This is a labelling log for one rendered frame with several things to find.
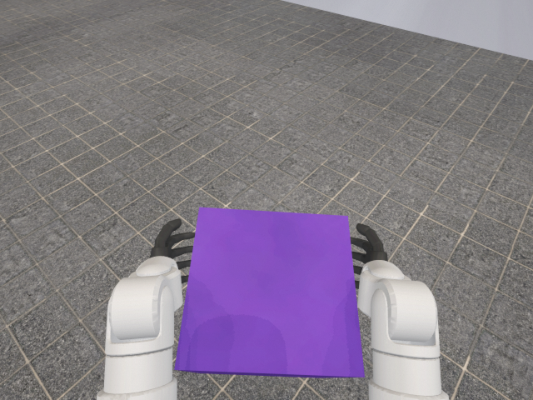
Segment left robot hand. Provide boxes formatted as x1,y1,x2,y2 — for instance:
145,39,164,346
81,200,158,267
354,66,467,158
149,218,195,283

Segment carton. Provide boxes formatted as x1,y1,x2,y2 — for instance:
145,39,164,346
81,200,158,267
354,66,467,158
174,207,365,378

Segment right robot forearm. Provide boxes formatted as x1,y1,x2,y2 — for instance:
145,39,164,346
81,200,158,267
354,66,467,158
357,260,449,400

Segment left robot forearm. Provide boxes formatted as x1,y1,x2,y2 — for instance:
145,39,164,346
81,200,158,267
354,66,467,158
97,256,183,400

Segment right robot hand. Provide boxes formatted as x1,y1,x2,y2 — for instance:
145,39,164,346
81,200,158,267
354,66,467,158
350,223,388,289

